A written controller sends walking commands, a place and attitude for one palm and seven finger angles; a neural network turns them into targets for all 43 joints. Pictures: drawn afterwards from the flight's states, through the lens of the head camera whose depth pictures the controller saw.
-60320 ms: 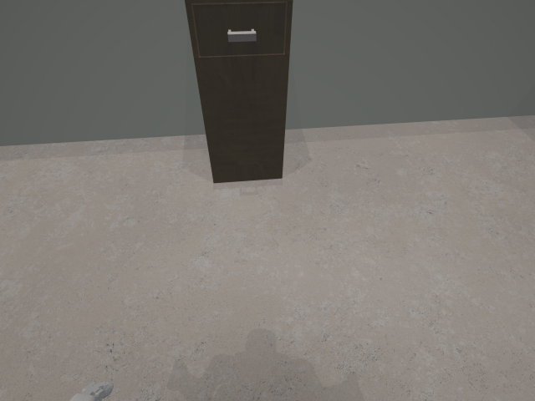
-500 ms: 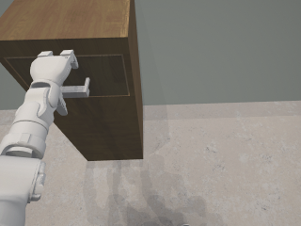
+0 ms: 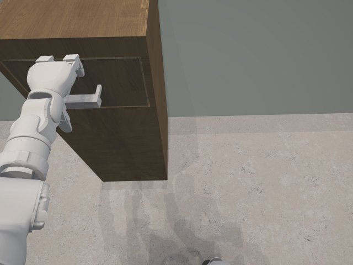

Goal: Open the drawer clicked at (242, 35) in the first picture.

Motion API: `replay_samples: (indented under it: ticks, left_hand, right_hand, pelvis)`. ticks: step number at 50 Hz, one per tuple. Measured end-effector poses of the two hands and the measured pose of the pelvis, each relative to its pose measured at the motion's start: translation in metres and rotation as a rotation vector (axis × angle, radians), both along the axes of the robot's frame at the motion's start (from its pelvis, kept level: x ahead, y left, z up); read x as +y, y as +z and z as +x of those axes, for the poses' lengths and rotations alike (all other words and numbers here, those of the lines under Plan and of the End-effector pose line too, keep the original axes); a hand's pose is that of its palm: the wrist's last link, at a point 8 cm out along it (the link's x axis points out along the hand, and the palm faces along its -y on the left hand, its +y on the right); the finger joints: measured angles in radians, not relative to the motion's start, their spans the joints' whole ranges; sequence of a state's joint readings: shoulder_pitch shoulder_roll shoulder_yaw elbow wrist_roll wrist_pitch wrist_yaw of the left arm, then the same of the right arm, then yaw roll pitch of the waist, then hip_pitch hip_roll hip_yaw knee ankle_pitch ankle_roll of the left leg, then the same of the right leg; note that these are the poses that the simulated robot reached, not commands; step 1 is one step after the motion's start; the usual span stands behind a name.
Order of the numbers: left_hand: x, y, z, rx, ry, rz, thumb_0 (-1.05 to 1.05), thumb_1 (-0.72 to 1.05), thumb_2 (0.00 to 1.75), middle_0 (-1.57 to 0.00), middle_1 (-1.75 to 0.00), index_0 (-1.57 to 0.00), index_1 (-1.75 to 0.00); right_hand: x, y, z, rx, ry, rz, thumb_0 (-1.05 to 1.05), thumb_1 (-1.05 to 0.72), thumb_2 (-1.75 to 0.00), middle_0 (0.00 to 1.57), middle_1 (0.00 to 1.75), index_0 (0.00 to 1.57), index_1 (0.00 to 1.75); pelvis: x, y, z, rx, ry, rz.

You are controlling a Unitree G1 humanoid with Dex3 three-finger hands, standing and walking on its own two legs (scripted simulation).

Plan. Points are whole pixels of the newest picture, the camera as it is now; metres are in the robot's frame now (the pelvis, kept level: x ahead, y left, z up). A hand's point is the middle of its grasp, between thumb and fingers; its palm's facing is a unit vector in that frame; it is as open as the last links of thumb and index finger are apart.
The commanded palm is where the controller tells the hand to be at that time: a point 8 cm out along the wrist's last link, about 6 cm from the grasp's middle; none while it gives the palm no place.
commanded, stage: re-aim the fingers above the handle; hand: left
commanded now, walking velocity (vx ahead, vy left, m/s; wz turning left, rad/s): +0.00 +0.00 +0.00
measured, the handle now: (81, 95) +0.53 +0.25 +0.03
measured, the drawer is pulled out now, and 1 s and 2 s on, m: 0.00 0.00 0.00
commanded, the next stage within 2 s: lower the fingers behind the handle in 1.74 s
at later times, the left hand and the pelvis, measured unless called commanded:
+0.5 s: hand (56, 102) +0.47 +0.27 +0.08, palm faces -0.08 +0.04 -1.00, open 13.8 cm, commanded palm +0.46 +0.26 +0.14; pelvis -0.01 +0.01 +0.00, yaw +0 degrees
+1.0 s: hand (56, 102) +0.47 +0.27 +0.08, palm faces -0.13 +0.06 -0.99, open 13.8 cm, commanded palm +0.46 +0.26 +0.14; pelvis -0.01 +0.01 +0.00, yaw -1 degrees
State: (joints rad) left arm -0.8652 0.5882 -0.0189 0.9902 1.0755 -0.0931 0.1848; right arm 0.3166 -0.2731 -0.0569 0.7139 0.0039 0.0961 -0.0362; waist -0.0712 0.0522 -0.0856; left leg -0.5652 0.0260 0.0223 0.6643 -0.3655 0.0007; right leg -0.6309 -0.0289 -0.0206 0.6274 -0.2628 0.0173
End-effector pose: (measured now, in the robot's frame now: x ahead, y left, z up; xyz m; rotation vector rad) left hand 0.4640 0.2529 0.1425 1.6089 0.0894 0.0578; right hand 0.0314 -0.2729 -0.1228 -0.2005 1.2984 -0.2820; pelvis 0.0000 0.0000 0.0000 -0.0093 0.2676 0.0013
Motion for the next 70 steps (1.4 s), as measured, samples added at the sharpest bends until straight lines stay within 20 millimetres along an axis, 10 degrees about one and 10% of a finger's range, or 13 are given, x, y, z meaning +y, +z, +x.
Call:
replay_samples:
  ticks: [10, 23, 34, 49, 59, 70]
  left_hand:
    - [-0.017, -0.009, 0.004, 0.066, -0.082, -0.059, 0.0, -0.49, 0.3, -0.32, -1.2, -0.32, -1.2]
    - [0.022, -0.005, -0.014, 0.037, -0.001, 0.004, 0.0, -0.49, 0.3, -0.32, -1.2, -0.32, -1.2]
    - [-0.026, 0.0, 0.0, -0.022, -0.158, -0.072, 0.0, -0.49, 0.3, -0.33, -1.2, -0.32, -1.2]
    - [0.018, -0.004, -0.01, 0.095, 0.043, 0.023, 0.0, -0.49, 0.3, -0.34, -1.22, -0.33, -1.21]
    - [-0.023, 0.001, -0.006, -0.01, -0.172, -0.073, 0.0, -0.49, 0.3, -0.33, -1.2, -0.32, -1.2]
    - [0.014, -0.001, -0.006, 0.053, 0.056, 0.016, 0.0, -0.49, 0.3, -0.32, -1.2, -0.34, -1.22]
  right_hand:
    - [-0.001, 0.007, -0.026, 0.017, -0.061, -0.032, 0.01, -0.91, -0.9, 0.2, 0.3, 0.2, 0.3]
    - [0.008, 0.003, -0.023, 0.014, -0.032, -0.014, 0.01, -0.91, -0.9, 0.2, 0.3, 0.2, 0.3]
    - [0.014, 0.008, -0.007, -0.053, -0.014, -0.029, 0.0, -0.9, -0.9, 0.2, 0.3, 0.2, 0.3]
    - [0.016, -0.002, -0.024, 0.004, -0.039, 0.016, 0.01, -0.9, -0.9, 0.2, 0.3, 0.2, 0.3]
    - [-0.007, 0.009, -0.021, 0.003, -0.021, -0.066, 0.01, -0.9, -0.9, 0.2, 0.3, 0.2, 0.3]
    - [0.001, 0.0, -0.016, -0.016, -0.037, -0.003, 0.01, -0.91, -0.9, 0.2, 0.3, 0.2, 0.3]
  pelvis:
    - [0.002, 0.001, -0.001, -0.011, -0.026, 0.002]
    - [0.01, 0.0, -0.007, -0.007, -0.013, -0.003]
    - [0.015, -0.001, -0.008, -0.015, -0.009, -0.004]
    - [0.007, 0.001, -0.009, -0.011, -0.024, 0.005]
    - [0.003, -0.002, -0.008, -0.013, -0.004, -0.001]
    - [0.003, -0.001, -0.009, -0.002, -0.027, 0.005]
